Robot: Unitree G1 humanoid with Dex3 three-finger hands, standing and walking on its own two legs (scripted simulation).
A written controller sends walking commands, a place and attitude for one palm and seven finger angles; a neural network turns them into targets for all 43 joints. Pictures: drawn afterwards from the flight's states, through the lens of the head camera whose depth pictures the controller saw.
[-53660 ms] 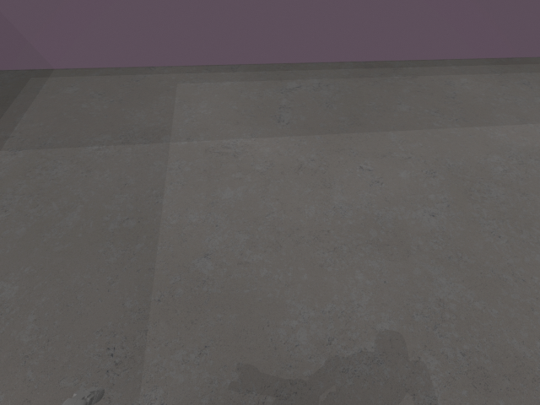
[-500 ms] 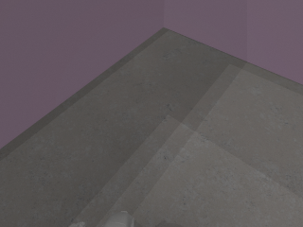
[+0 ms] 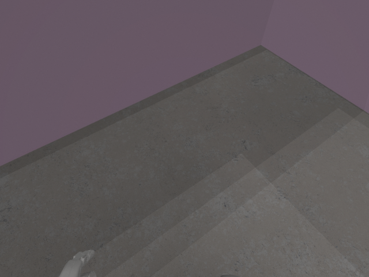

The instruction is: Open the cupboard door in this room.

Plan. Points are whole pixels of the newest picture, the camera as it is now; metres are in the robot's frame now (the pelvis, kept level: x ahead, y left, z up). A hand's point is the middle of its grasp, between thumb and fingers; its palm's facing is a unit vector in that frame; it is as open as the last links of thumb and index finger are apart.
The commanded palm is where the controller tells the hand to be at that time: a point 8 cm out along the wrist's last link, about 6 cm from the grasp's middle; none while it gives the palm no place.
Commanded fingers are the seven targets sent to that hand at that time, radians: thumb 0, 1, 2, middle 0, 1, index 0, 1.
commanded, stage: turn to face it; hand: left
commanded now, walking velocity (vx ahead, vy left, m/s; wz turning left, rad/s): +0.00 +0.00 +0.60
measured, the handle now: out of the picture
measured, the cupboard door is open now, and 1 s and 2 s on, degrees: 40 40 40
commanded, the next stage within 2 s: take the last steps up to it in 1.88 s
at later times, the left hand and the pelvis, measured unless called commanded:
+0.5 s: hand out of the picture -0.03 +0.22 -0.19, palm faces +0.36 -0.90 -0.24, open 7.4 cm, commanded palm none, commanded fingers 0.00 0.90 0.90 -0.20 -0.30 -0.20 -0.30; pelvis +0.00 +0.00 -0.01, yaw +20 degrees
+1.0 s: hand out of the picture +0.02 +0.19 -0.14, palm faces +0.55 -0.79 -0.27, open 7.4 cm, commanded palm none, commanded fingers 0.00 0.90 0.90 -0.20 -0.30 -0.20 -0.30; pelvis +0.03 -0.04 +0.00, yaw +37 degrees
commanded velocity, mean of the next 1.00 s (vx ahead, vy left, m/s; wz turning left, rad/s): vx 0.00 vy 0.00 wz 0.60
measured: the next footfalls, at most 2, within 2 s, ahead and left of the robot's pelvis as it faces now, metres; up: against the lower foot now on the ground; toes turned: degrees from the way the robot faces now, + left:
right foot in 0.02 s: +0.04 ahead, -0.13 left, +0.00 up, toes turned -1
left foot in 0.42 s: +0.01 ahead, +0.11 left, +0.00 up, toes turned +23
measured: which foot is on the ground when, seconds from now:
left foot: down 0.00-0.02, up 0.04-0.40, down 0.42-0.86, up 0.88-1.00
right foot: up 0.00-0.00, down 0.02-0.42, up 0.44-0.84, down 0.86-1.00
